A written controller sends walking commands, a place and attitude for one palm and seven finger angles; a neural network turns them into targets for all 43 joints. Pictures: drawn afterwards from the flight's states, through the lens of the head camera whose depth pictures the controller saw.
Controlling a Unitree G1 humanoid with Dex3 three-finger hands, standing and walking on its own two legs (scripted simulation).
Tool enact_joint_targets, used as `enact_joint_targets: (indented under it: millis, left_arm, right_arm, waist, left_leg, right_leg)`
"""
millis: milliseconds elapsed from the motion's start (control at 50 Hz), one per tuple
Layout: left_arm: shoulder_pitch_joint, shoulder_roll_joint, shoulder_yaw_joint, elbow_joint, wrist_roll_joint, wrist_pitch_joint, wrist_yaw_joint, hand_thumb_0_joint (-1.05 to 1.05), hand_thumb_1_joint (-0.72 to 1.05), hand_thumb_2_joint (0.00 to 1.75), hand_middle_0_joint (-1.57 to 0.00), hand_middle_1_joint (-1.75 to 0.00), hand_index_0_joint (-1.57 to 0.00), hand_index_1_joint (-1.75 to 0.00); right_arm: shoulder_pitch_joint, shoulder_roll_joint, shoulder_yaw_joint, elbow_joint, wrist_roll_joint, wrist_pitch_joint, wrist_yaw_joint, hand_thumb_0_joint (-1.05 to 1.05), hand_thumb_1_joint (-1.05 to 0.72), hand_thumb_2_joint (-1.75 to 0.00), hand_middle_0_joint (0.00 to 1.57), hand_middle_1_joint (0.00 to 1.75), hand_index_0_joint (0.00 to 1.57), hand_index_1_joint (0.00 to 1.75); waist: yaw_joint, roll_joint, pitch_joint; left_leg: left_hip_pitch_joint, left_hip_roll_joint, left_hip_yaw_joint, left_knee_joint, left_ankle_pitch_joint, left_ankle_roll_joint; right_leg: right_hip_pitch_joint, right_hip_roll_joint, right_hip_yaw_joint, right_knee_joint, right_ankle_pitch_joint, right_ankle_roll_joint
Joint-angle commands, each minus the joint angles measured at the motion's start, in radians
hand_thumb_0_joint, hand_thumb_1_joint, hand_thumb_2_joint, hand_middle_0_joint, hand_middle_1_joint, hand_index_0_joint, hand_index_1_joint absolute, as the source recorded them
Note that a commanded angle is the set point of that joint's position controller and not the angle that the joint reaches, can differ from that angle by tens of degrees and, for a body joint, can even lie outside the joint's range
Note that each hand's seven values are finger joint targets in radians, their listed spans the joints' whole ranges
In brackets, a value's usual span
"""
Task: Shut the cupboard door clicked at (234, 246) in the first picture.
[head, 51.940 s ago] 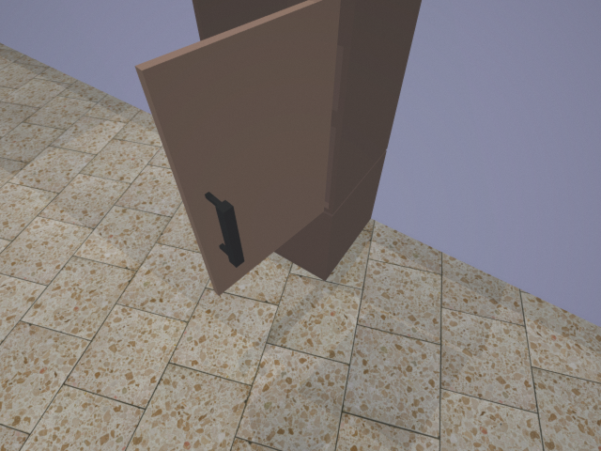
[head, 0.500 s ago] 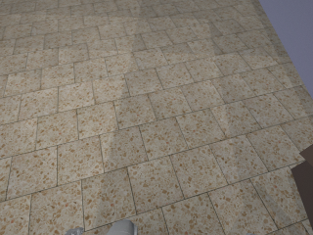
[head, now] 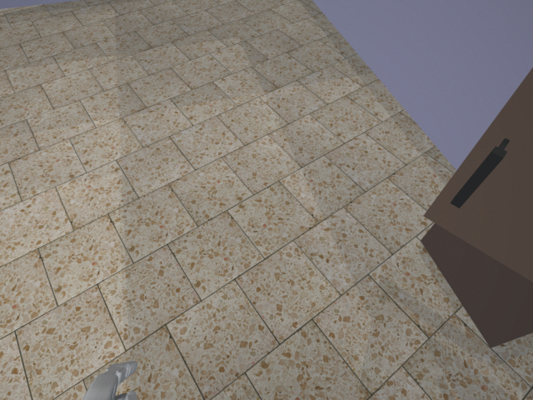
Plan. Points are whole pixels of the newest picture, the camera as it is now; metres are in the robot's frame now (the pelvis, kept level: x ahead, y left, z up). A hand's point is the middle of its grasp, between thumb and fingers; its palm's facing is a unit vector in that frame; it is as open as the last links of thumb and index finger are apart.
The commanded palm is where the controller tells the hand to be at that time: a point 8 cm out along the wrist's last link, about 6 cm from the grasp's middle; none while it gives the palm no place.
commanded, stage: turn to face it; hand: left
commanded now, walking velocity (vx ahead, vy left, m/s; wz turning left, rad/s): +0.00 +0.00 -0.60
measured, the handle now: (479, 174) +0.59 -0.46 -0.09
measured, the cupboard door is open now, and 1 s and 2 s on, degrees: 32 32 32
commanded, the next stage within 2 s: take the last steps up to it in 1.10 s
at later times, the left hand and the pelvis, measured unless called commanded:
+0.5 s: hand (158, 377) +0.17 +0.20 -0.17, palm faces -0.25 -0.95 -0.20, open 7.4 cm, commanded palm none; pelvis +0.04 +0.02 +0.01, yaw -17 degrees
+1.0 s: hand (215, 337) +0.24 +0.11 -0.15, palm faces -0.51 -0.83 -0.24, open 7.4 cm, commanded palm none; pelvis +0.06 -0.02 +0.01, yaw -31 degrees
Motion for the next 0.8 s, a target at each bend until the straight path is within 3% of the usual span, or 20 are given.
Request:
enact_joint_targets:
  millis: [0, 40, 80, 120, 240, 300, 320, 340, 360, 380, 440, 560, 640, 660, 680, 700, 720, 740, 760, 780]
  left_arm:
    - [0.232, 0.275, 0.049, -0.001, -0.01, -0.045, 0.033, 0.0, 0.9, 0.9, -0.2, -0.3, -0.2, -0.3]
    - [0.145, 0.221, 0.054, -0.023, -0.009, -0.04, 0.055, 0.0, 0.9, 0.9, -0.2, -0.3, -0.2, -0.3]
    - [0.061, 0.168, 0.032, -0.05, -0.009, -0.041, 0.053, 0.0, 0.9, 0.9, -0.2, -0.3, -0.2, -0.3]
    - [0.047, 0.169, 0.03, -0.057, -0.005, -0.046, 0.05, 0.0, 0.9, 0.9, -0.2, -0.3, -0.2, -0.3]
    - [0.063, 0.189, 0.038, -0.048, 0.004, -0.041, 0.043, 0.0, 0.9, 0.9, -0.2, -0.3, -0.2, -0.3]
    - [0.014, 0.186, 0.041, -0.055, -0.004, -0.032, 0.041, 0.0, 0.9, 0.9, -0.2, -0.3, -0.2, -0.3]
    - [0.011, 0.159, 0.037, -0.057, -0.011, -0.027, 0.04, 0.0, 0.9, 0.9, -0.2, -0.3, -0.2, -0.3]
    - [0.054, 0.101, 0.026, -0.066, -0.018, -0.022, 0.035, 0.0, 0.9, 0.9, -0.2, -0.3, -0.2, -0.3]
    - [0.073, 0.073, 0.02, -0.087, -0.02, -0.021, 0.027, 0.0, 0.9, 0.9, -0.2, -0.3, -0.2, -0.3]
    - [0.047, 0.104, 0.024, -0.082, -0.005, -0.018, 0.024, 0.0, 0.9, 0.9, -0.2, -0.3, -0.2, -0.3]
    - [0.049, 0.093, 0.036, -0.055, -0.005, -0.014, 0.004, 0.0, 0.9, 0.9, -0.2, -0.3, -0.2, -0.3]
    - [-0.014, 0.04, 0.018, -0.067, -0.007, -0.005, -0.006, 0.0, 0.9, 0.9, -0.2, -0.3, -0.2, -0.3]
    - [0.01, 0.047, 0.013, -0.06, -0.005, -0.018, -0.002, 0.0, 0.9, 0.9, -0.2, -0.3, -0.2, -0.3]
    - [0.048, 0.056, 0.017, -0.049, -0.006, -0.021, 0.0, 0.0, 0.9, 0.9, -0.2, -0.3, -0.2, -0.3]
    - [0.113, 0.087, 0.024, -0.029, -0.003, -0.025, 0.004, 0.0, 0.9, 0.9, -0.2, -0.3, -0.2, -0.3]
    - [0.17, 0.176, 0.039, -0.012, 0.006, -0.038, 0.015, 0.0, 0.9, 0.9, -0.2, -0.3, -0.2, -0.3]
    - [0.206, 0.254, 0.05, 0.003, 0.001, -0.043, 0.028, 0.0, 0.9, 0.9, -0.2, -0.3, -0.2, -0.3]
    - [0.234, 0.26, 0.049, 0.006, -0.008, -0.039, 0.039, 0.0, 0.9, 0.9, -0.2, -0.3, -0.2, -0.3]
    - [0.186, 0.235, 0.053, 0.009, -0.002, -0.044, 0.052, 0.0, 0.9, 0.9, -0.2, -0.3, -0.2, -0.3]
    - [0.138, 0.195, 0.041, -0.003, -0.005, -0.045, 0.056, 0.0, 0.9, 0.9, -0.2, -0.3, -0.2, -0.3]
  right_arm:
    - [-0.083, -0.124, -0.024, -0.14, 0.02, -0.006, -0.01, 0.0, -0.9, -0.9, 0.2, 0.3, 0.2, 0.3]
    - [-0.118, -0.128, -0.024, -0.128, 0.02, -0.004, -0.024, 0.0, -0.9, -0.9, 0.2, 0.3, 0.2, 0.3]
    - [-0.097, -0.123, -0.025, -0.1, 0.017, -0.001, -0.014, 0.0, -0.9, -0.9, 0.2, 0.3, 0.2, 0.3]
    - [-0.072, -0.105, -0.021, -0.089, 0.015, 0.004, -0.008, 0.0, -0.9, -0.9, 0.2, 0.3, 0.2, 0.3]
    - [-0.097, -0.095, -0.023, -0.115, 0.022, -0.003, -0.005, 0.0, -0.9, -0.9, 0.2, 0.3, 0.2, 0.3]
    - [-0.009, -0.098, -0.021, -0.095, 0.025, -0.016, -0.013, 0.0, -0.9, -0.9, 0.2, 0.3, 0.2, 0.3]
    - [0.025, -0.119, -0.025, -0.082, 0.024, -0.025, -0.017, 0.0, -0.9, -0.9, 0.2, 0.3, 0.2, 0.3]
    - [0.041, -0.196, -0.037, -0.084, 0.013, -0.034, -0.018, 0.0, -0.9, -0.9, 0.2, 0.3, 0.2, 0.3]
    - [0.063, -0.276, -0.048, -0.101, 0.001, -0.032, -0.021, 0.0, -0.9, -0.9, 0.2, 0.3, 0.2, 0.3]
    - [0.057, -0.264, -0.044, -0.1, -0.003, -0.033, -0.026, 0.0, -0.9, -0.9, 0.2, 0.3, 0.2, 0.3]
    - [-0.055, -0.188, -0.025, -0.13, -0.004, -0.039, -0.03, 0.0, -0.9, -0.9, 0.2, 0.3, 0.2, 0.3]
    - [0.025, -0.195, -0.041, -0.074, -0.002, -0.031, -0.023, 0.0, -0.9, -0.9, 0.2, 0.3, 0.2, 0.3]
    - [0.01, -0.214, -0.054, -0.062, 0.0, -0.024, -0.012, 0.0, -0.9, -0.9, 0.2, 0.3, 0.2, 0.3]
    - [-0.009, -0.219, -0.057, -0.061, 0.003, -0.022, -0.01, 0.0, -0.9, -0.9, 0.2, 0.3, 0.2, 0.3]
    - [-0.033, -0.216, -0.058, -0.067, 0.009, -0.019, -0.007, 0.0, -0.9, -0.9, 0.2, 0.3, 0.2, 0.3]
    - [-0.034, -0.156, -0.049, -0.084, 0.019, -0.016, -0.001, 0.0, -0.9, -0.9, 0.2, 0.3, 0.2, 0.3]
    - [-0.092, -0.1, -0.027, -0.13, 0.019, -0.01, -0.001, 0.0, -0.9, -0.9, 0.2, 0.3, 0.2, 0.3]
    - [-0.135, -0.117, -0.021, -0.144, 0.017, 0.001, -0.011, 0.0, -0.9, -0.9, 0.2, 0.3, 0.2, 0.3]
    - [-0.117, -0.103, -0.022, -0.123, 0.019, 0.002, -0.021, 0.0, -0.9, -0.9, 0.2, 0.3, 0.2, 0.3]
    - [-0.101, -0.126, -0.023, -0.102, 0.019, -0.001, -0.022, 0.0, -0.9, -0.9, 0.2, 0.3, 0.2, 0.3]
  waist:
    - [0.123, -0.286, -0.182]
    - [0.091, -0.3, -0.159]
    - [0.041, -0.194, -0.144]
    - [0.027, -0.168, -0.155]
    - [0.037, -0.167, -0.137]
    - [-0.008, -0.168, -0.157]
    - [-0.024, -0.123, -0.162]
    - [-0.016, 0.11, -0.187]
    - [-0.017, 0.319, -0.184]
    - [-0.03, 0.233, -0.168]
    - [0.025, 0.166, -0.117]
    - [-0.018, 0.173, -0.144]
    - [-0.008, 0.199, -0.149]
    - [0.019, 0.18, -0.148]
    - [0.057, 0.119, -0.156]
    - [0.084, -0.126, -0.185]
    - [0.111, -0.324, -0.145]
    - [0.127, -0.217, -0.13]
    - [0.091, -0.31, -0.153]
    - [0.074, -0.293, -0.152]
  left_leg:
    - [-0.369, -0.086, -0.166, 0.487, -0.297, -0.034]
    - [-0.457, -0.062, -0.26, 0.587, -0.202, -0.034]
    - [-0.376, -0.061, -0.255, 0.544, -0.083, -0.047]
    - [-0.314, -0.084, -0.235, 0.457, -0.046, -0.052]
    - [-0.224, -0.138, -0.221, 0.21, -0.033, -0.042]
    - [-0.05, -0.162, -0.205, -0.043, 0.105, -0.033]
    - [0.079, -0.13, -0.226, -0.182, 0.193, -0.022]
    - [0.177, 0.053, -0.426, -0.286, 0.247, 0.039]
    - [0.188, 0.282, -0.612, -0.332, 0.354, 0.167]
    - [0.113, 0.311, -0.626, -0.335, 0.351, 0.211]
    - [0.082, 0.188, -0.388, -0.282, 0.517, 0.186]
    - [0.156, 0.161, -0.204, -0.218, 0.65, 0.168]
    - [0.131, 0.173, -0.172, -0.149, 0.612, 0.144]
    - [0.084, 0.164, -0.147, -0.113, 0.552, 0.117]
    - [-0.006, 0.13, -0.113, -0.023, 0.436, 0.073]
    - [-0.176, 0.029, -0.045, 0.157, 0.178, 0.007]
    - [-0.363, -0.101, -0.082, 0.374, -0.279, -0.03]
    - [-0.387, -0.09, -0.199, 0.482, -0.27, -0.024]
    - [-0.442, -0.086, -0.243, 0.545, -0.24, -0.025]
    - [-0.44, -0.072, -0.267, 0.565, -0.176, -0.029]
  right_leg:
    - [0.336, -0.394, 0.46, -0.246, 0.781, -0.233]
    - [0.33, -0.322, 0.445, -0.232, 0.696, -0.246]
    - [0.233, -0.239, 0.316, -0.223, 0.638, -0.209]
    - [0.185, -0.212, 0.291, -0.23, 0.588, -0.199]
    - [0.131, -0.193, 0.39, -0.231, 0.459, -0.201]
    - [0.061, -0.147, 0.394, -0.155, 0.425, -0.142]
    - [-0.032, -0.105, 0.374, -0.101, 0.333, -0.098]
    - [-0.153, 0.022, 0.278, 0.045, 0.067, -0.036]
    - [-0.255, 0.09, 0.128, 0.295, -0.337, 0.01]
    - [-0.254, 0.052, 0.154, 0.478, -0.347, 0.018]
    - [-0.271, -0.004, 0.115, 0.582, -0.219, 0.043]
    - [-0.162, 0.003, 0.017, 0.294, -0.178, 0.041]
    - [-0.033, 0.022, -0.022, 0.059, -0.104, 0.014]
    - [0.046, 0.029, -0.032, -0.044, -0.009, 0.004]
    - [0.175, 0.014, -0.01, -0.163, 0.117, -0.013]
    - [0.329, -0.169, 0.21, -0.266, 0.302, -0.075]
    - [0.321, -0.363, 0.455, -0.288, 0.591, -0.19]
    - [0.273, -0.381, 0.451, -0.267, 0.695, -0.241]
    - [0.303, -0.336, 0.46, -0.248, 0.683, -0.249]
    - [0.3, -0.308, 0.402, -0.238, 0.65, -0.243]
